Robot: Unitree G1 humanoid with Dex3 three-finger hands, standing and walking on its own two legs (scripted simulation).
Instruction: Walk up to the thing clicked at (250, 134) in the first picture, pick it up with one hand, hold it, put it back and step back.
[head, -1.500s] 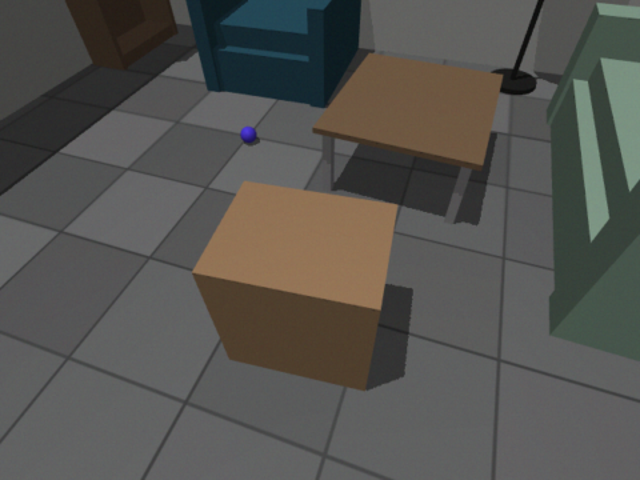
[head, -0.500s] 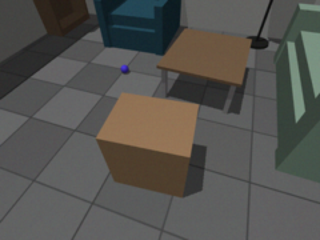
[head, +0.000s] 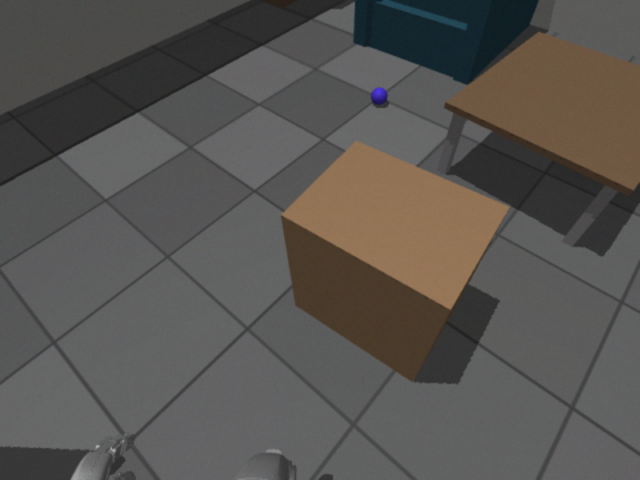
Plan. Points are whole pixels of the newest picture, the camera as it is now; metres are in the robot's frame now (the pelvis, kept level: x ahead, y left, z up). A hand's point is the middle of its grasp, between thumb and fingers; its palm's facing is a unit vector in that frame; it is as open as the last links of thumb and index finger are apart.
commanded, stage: walk up
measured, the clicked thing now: (379, 96) +1.94 -0.26 -0.73
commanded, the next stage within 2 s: none
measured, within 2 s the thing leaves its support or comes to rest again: neither
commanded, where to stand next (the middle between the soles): +0.06 +0.05 m, yaw +63 degrees
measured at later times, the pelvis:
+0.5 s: pelvis +0.02 +0.00 -0.01, yaw +25 degrees
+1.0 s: pelvis -0.01 -0.01 -0.03, yaw +45 degrees
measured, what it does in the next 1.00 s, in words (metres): steps on the spot, turning left: left foot, then right foot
